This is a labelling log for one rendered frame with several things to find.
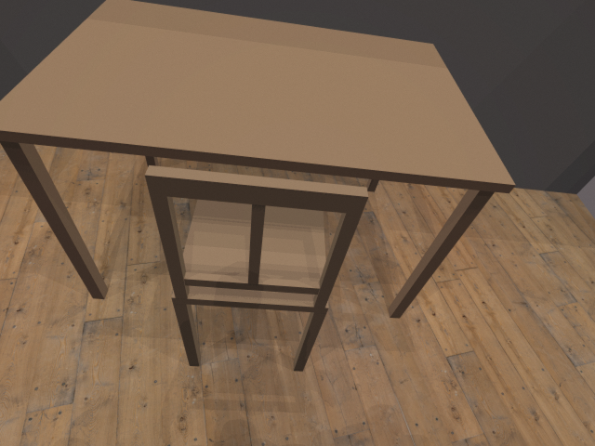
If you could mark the chair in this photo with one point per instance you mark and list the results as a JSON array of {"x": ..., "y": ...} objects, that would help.
[{"x": 254, "y": 242}]

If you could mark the table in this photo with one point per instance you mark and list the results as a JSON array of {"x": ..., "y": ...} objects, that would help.
[{"x": 179, "y": 83}]

